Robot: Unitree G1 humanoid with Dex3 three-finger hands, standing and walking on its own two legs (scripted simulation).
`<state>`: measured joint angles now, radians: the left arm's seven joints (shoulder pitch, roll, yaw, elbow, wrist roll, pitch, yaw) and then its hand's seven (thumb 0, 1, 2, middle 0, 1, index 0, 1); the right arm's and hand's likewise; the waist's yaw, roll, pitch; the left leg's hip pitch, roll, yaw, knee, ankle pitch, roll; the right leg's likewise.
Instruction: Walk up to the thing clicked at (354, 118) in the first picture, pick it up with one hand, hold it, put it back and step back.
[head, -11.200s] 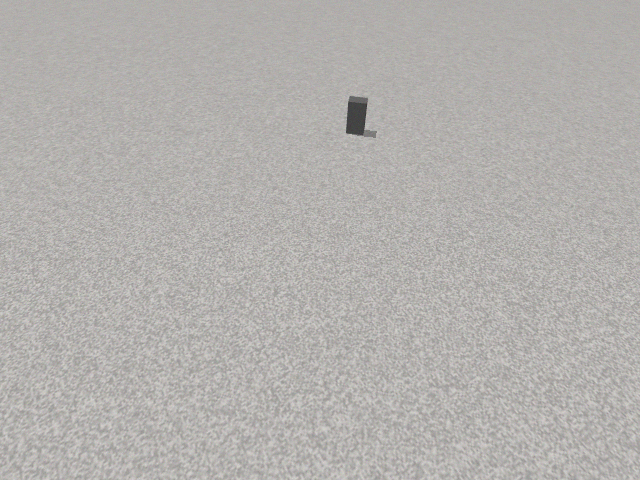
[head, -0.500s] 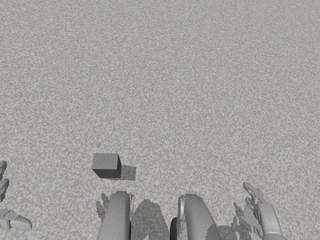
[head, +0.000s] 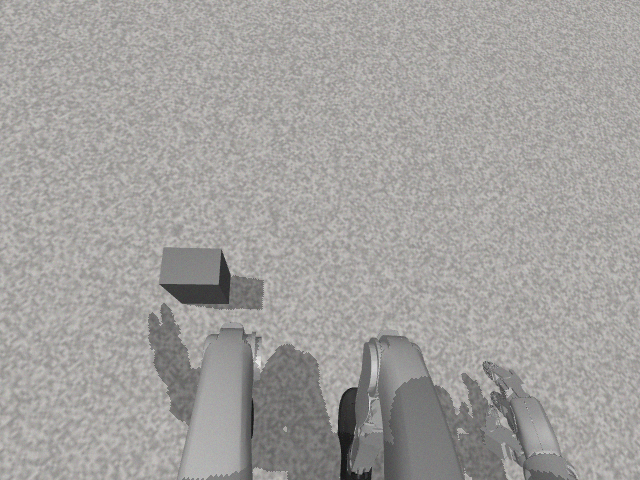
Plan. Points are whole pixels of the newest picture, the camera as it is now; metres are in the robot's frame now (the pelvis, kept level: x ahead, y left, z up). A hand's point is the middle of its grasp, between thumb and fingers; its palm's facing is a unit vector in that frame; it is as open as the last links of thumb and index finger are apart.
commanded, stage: go down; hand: left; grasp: from the side
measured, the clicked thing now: (199, 278) +0.42 +0.23 -0.40
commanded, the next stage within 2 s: approach in 1.10 s
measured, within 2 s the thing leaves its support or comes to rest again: neither
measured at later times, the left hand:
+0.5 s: hand out of the picture +0.31 +0.43 -0.07, palm faces +0.26 -0.96 -0.12, open 17.5 cm
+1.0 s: hand out of the picture +0.33 +0.43 -0.09, palm faces +0.27 -0.96 -0.09, open 17.6 cm
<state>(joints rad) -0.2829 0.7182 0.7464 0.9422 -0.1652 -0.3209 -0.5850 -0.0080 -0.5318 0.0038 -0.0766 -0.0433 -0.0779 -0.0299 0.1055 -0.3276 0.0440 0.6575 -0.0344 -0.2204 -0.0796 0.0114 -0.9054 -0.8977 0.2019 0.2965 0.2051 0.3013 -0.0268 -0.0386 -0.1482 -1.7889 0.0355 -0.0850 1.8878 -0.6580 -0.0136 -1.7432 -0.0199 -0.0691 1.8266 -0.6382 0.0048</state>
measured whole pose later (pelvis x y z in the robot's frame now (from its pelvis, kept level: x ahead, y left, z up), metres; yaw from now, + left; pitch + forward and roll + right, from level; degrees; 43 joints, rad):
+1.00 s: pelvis -0.01 +0.00 -0.09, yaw -2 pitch +32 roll -6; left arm -0.45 0.87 0.86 1.05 -0.21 -0.34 -0.72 -0.01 -0.54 0.02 -0.05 -0.01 -0.04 -0.01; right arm 0.10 -0.35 0.10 0.72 -0.05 -0.21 -0.07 0.01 -0.93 -0.91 0.20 0.30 0.21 0.30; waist -0.04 -0.05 -0.11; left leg -2.05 0.03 -0.12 2.17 -0.69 -0.01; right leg -2.00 -0.02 -0.08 2.10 -0.66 0.01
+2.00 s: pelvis -0.02 +0.02 -0.20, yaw -9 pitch +17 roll -14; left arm -0.55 0.79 0.72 1.35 -0.29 -0.89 -0.58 -0.01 -0.61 0.00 -0.09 -0.07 -0.09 -0.06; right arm -0.15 -0.36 0.37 0.65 -0.25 -0.13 0.04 0.01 -0.95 -0.91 0.20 0.30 0.21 0.30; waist -0.15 -0.21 0.17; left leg -2.22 0.02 -0.26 2.62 -0.73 0.01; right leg -2.10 0.03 -0.18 2.42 -0.65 0.05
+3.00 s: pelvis -0.04 +0.02 -0.22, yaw -11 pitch +11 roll -16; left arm -0.51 0.71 0.54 1.35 -0.15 -1.13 -0.04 -0.01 -0.60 0.05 -0.07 -0.08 -0.08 -0.06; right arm -0.17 -0.37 0.45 0.58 -0.34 -0.03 0.16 0.00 -0.93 -0.90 0.20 0.30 0.21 0.30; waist -0.20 -0.26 0.26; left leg -2.20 0.01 -0.35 2.67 -0.70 -0.01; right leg -2.07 0.06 -0.24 2.42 -0.58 0.07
